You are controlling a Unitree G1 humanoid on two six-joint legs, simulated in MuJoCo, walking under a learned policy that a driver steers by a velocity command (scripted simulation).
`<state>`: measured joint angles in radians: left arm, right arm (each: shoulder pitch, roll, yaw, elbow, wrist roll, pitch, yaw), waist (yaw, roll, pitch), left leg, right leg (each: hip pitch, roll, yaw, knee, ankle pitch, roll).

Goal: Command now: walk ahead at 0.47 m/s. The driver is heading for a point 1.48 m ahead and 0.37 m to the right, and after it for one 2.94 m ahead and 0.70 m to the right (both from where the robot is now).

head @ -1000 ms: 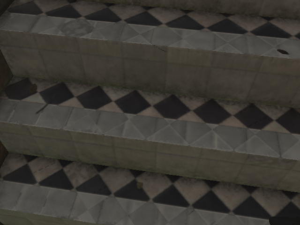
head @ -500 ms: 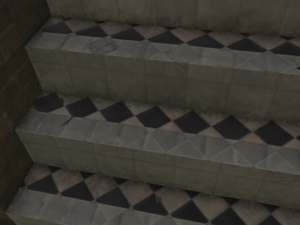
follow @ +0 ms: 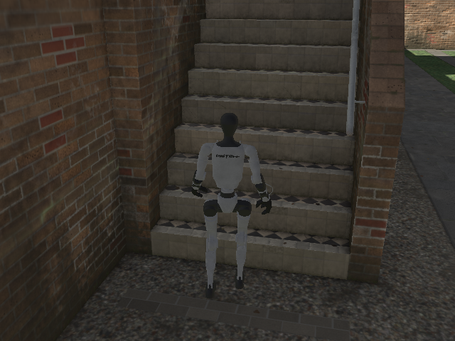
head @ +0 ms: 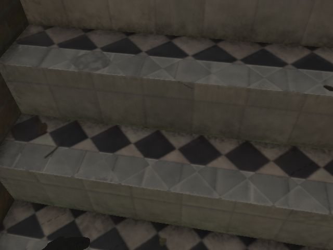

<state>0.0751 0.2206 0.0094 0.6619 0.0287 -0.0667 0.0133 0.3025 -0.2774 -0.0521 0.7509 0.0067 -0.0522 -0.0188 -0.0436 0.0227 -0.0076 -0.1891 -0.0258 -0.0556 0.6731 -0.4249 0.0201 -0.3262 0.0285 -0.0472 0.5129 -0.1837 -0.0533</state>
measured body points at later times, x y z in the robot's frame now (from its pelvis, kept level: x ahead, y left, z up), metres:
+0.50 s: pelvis +0.16 +0.04 +0.01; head +0.20 +0.03 +0.46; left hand +0.01 +0.24 -0.11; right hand +0.38 -0.10 -0.08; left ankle +0.28 +0.19 -0.39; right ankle +0.03 -0.09 -0.73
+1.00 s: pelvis +0.40 +0.12 +0.24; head +0.38 +0.16 +0.68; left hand +0.64 +0.22 +0.15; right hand +0.33 -0.06 +0.09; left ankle +0.39 +0.20 -0.51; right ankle +0.49 -0.04 -0.11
